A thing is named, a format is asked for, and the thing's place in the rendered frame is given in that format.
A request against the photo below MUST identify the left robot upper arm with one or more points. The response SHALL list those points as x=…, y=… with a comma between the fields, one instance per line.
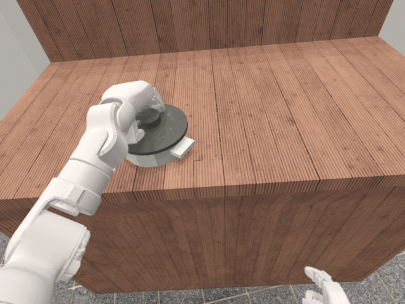
x=50, y=251

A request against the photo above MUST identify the lid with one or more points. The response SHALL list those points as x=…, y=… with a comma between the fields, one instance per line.
x=166, y=135

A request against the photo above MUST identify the left robot forearm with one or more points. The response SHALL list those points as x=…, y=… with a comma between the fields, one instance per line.
x=80, y=184

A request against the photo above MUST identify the table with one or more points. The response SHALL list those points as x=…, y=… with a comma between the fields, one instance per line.
x=297, y=109

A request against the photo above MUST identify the right robot hand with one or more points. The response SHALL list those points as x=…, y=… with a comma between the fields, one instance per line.
x=332, y=291

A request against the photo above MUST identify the knob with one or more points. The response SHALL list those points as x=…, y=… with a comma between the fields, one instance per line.
x=150, y=118

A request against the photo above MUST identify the pot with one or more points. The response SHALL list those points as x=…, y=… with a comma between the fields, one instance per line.
x=179, y=150

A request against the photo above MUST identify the left robot hand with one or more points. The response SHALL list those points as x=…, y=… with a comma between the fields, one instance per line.
x=139, y=94

